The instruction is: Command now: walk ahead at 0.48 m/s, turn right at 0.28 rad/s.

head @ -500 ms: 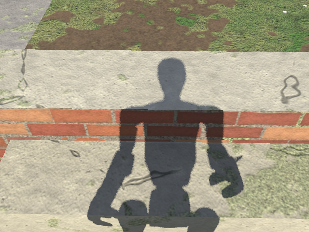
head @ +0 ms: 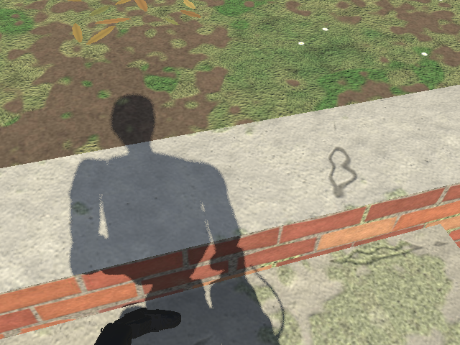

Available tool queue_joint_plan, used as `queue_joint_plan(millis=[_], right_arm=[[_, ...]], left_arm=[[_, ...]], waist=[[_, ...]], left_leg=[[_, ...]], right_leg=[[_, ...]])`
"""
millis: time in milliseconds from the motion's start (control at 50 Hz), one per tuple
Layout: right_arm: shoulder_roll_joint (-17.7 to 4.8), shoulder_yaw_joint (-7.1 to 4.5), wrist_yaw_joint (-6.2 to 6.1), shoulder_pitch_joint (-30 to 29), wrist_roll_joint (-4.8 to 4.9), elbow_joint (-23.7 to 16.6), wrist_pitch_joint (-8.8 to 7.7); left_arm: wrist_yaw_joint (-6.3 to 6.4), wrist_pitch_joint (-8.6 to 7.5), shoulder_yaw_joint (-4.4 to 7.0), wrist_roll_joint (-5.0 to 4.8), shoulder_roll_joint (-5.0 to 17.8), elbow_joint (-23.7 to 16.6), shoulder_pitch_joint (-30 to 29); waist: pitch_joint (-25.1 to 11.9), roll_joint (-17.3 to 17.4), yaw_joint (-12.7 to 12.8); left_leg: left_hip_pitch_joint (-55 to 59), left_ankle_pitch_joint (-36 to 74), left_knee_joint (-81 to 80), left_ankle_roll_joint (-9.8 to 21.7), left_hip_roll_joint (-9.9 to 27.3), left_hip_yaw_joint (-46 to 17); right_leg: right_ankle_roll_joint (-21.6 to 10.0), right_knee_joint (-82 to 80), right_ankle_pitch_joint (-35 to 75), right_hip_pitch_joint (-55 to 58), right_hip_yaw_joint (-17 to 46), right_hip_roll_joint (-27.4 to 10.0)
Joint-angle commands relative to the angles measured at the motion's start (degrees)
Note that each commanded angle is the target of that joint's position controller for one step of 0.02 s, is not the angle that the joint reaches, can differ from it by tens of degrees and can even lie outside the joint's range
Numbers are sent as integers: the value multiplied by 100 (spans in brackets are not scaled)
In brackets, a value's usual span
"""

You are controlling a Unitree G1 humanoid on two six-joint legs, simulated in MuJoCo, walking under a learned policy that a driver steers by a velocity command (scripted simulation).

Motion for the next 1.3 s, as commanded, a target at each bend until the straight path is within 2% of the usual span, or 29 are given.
queue_joint_plan(millis=[20, 80, 120, 160, 220, 280, 300, 320, 340, 360, 400, 420, 440, 460, 480, 500, 540, 620, 800, 860, 960, 980, 1000, 1020, 1040, 1080, 1140, 1220, 1300], right_arm=[[-422, -263, 150, -328, 335, -380, 95], [-126, -140, -284, -1267, 337, -1048, 115], [-8, -56, -336, -1101, 327, -1067, 356], [69, 67, -353, -1491, 454, -1114, 369], [141, 227, -424, -2532, 478, -1504, 239], [-373, 181, -612, -3871, 578, -2142, 302], [527, 361, -863, -3804, 643, -2422, 380], [543, 406, -950, -3717, 655, -2492, 375], [-137, 303, -525, -3937, 434, -2448, 578], [-217, 225, -323, -3723, 484, -2413, 681], [-547, 60, -206, -3026, 519, -2298, 551], [-746, -40, -259, -2406, 507, -1998, 422], [-883, -32, -353, -1507, 606, -1644, 392], [-1271, -198, -534, 72, 391, -1152, 462], [-1559, -321, -651, 490, 305, -990, 346], [-1496, -333, -713, 176, 368, -838, 189], [-613, -207, -640, -711, 405, -490, 135], [185, 32, -498, -1058, 269, 45, 104], [-89, 124, -387, 1060, -133, 674, -112], [-2, 201, -227, 1141, 267, 499, -143], [-1141, -185, -146, 472, 474, 32, -369], [-1196, -329, -182, 58, 416, -195, -375], [-349, -180, -126, 697, 190, -269, -422], [-31, -168, -103, 387, 250, -109, -310], [-279, -301, -53, -348, 411, -187, -247], [-249, -350, -327, -618, 402, -281, -221], [275, -165, -416, -1428, 313, -706, -16], [67, -172, -272, -2170, 365, -1005, -41], [-244, -245, -277, -3038, 313, -1362, -112]], left_arm=[[313, -240, 616, 455, 1458, 1357, 3979], [84, -733, 263, 301, 41, 1885, 2200], [-10, -789, 176, 253, -234, 1756, 1215], [76, -820, 198, 423, -9, 1875, 1642], [147, -822, 92, 714, 46, 2184, 2581], [35, -858, 40, 750, 394, 2357, 3600], [543, -973, 365, -234, 734, 2363, 3423], [774, -1010, 406, -285, 876, 2289, 3402], [134, -995, 159, 114, 979, 1802, 2486], [-126, -1063, 254, 173, 1223, 1803, 2735], [-198, -1119, 491, 116, 1768, 1764, 2735], [-201, -1101, 521, 323, 1596, 2009, 3414], [-277, -1024, 435, 692, 1055, 2058, 4298], [-324, -852, 410, 625, 730, 1837, 3515], [-347, -799, 521, 357, 683, 1739, 2727], [-179, -868, 574, 107, 747, 1687, 2365], [65, -884, 427, 179, 534, 1429, 1780], [117, -687, 151, 288, 305, 1250, 1580], [196, -675, -115, 230, 333, 136, -944], [251, -348, -174, 367, 1, -439, -2342], [113, -349, 183, 217, 675, -326, -1022], [194, -442, 326, 248, 887, 27, 367], [250, -486, 337, 124, 978, 358, 1416], [342, -475, 380, 376, 1117, 772, 2632], [422, -655, 422, 451, 1270, 923, 2563], [422, -820, 343, 230, 715, 1206, 1655], [448, -830, 90, 160, -549, 1567, 953], [446, -1073, 268, 314, -109, 1560, 825], [379, -1055, 283, 549, 292, 1681, 1716]], waist=[[143, -1027, 1399], [609, -250, 49], [848, -264, -588], [967, -952, -409], [936, -527, -73], [754, -949, 374], [1396, -633, 226], [1561, -740, 162], [791, -1408, -197], [595, -1449, -213], [67, -1567, -495], [-426, -1258, -256], [-1522, -315, -116], [-1332, 906, -952], [-448, 1098, -1104], [475, 944, -816], [627, -549, -64], [490, -589, 664], [938, -205, -207], [1275, 270, -491], [260, 857, 509], [-715, 447, 1002], [-2067, -1340, 889], [-1967, -2412, 1398], [-510, -1848, 1413], [285, -458, 684], [489, -59, -82], [728, -469, -165], [481, -557, 172]], left_leg=[[-4620, -7, 7946, 291, -1243, -2247], [-5941, -136, 8846, 758, -1160, -2323], [-5626, -982, 8517, 701, -605, -1325], [-5926, -1793, 9867, 596, -611, -739], [-6813, -1662, 9603, 814, -355, -658], [-6107, -1252, 7250, 231, 34, -476], [-5186, -2300, 6878, -204, -276, 630], [-4586, -2887, 6073, -252, 113, 223], [-3972, -3451, 4903, -175, -341, 382], [-3250, -2691, 5158, -172, -642, 651], [-3077, -3081, 3128, -18, -1259, 1071], [-2051, -2056, 2863, 348, -1232, 547], [362, -1638, 2193, 1084, -697, -1786], [1541, -3698, -220, 1413, -36, -4428], [1025, -5905, -1241, 936, 219, -5924], [106, -5865, -1103, 606, 201, -5658], [-710, -4233, -703, 426, 62, -4447], [-996, -2141, -670, 99, -299, -2603], [-384, -2382, -1515, 536, -278, -2716], [-1285, -1412, -2826, 1027, 271, -3102], [494, 7336, -1426, 673, 577, -1995], [278, 7386, 26, 283, 285, -1851], [-2060, 4914, 1540, 161, -371, -2040], [-3268, -1199, 4369, -79, -1358, -2075], [-4279, -940, 6652, -57, -1136, -2178], [-4410, -757, 7569, 59, -786, -1631], [-4480, -1255, 7596, 521, -418, -1580], [-3957, -1103, 5415, 463, -187, -883], [-4272, -247, 3499, -20, 5, -801]], right_leg=[[-1287, -4354, -1414, 4015, 5918, -1664], [-850, -4135, -136, 3143, 3869, -1427], [-596, -4517, 757, 2145, 2416, -1228], [-727, -4980, 700, 1841, 2222, -1179], [-602, -5074, 510, 2359, 2192, -1294], [-458, -5509, 1447, 2578, 2050, -1360], [-603, -6750, 1229, 2306, 2160, -1712], [-527, -6915, 1932, 2604, 2142, -1861], [-656, -6443, 3639, 2577, 1613, -1980], [-965, -6122, 6142, 2778, 1549, -2246], [-902, -5025, 9540, 4935, 988, -2114], [-658, -3671, 10139, 4938, 678, -1821], [-382, -2475, 8515, 2966, 1214, -1366], [-63, -690, 3247, 964, 1635, -369], [-60, 1822, 2886, -389, 2719, -43], [-40, 2996, 3224, -950, 2878, -137], [-287, 3991, 3556, -1407, 2850, -182], [-603, 4757, 3070, -2464, 2290, -453], [-340, 4271, 2335, -3505, 894, -994], [180, 2481, 1488, -2115, 223, -1083], [115, -7, 401, 1092, -24, -93], [-108, -364, 1512, 2816, 775, -363], [-1130, -1551, 709, 5503, 3407, -1404], [-1640, -3306, -703, 5790, 5705, -2408], [-1208, -4047, -2817, 4244, 6171, -2442], [-1091, -3903, -1324, 2962, 4668, -2603], [-672, -4225, 1287, 2569, 2808, -2348], [-289, -5267, 1923, 2428, 574, -1577], [-357, -5468, 3604, 3966, 245, -1747]])
Keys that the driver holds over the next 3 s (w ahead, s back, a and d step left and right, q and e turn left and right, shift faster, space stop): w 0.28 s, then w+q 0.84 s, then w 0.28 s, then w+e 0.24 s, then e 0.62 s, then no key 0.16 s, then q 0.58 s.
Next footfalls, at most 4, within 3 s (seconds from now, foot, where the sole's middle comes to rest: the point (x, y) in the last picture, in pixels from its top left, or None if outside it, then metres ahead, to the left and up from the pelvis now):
0.40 left None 0.38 0.15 -0.49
0.96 right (222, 185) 0.75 0.03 -0.31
1.54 left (86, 145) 0.89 0.38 -0.31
2.00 right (155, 82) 1.17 0.23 -0.31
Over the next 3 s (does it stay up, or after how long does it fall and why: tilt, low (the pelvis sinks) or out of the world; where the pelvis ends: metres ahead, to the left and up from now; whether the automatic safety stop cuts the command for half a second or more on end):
stays up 1.03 0.32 0.46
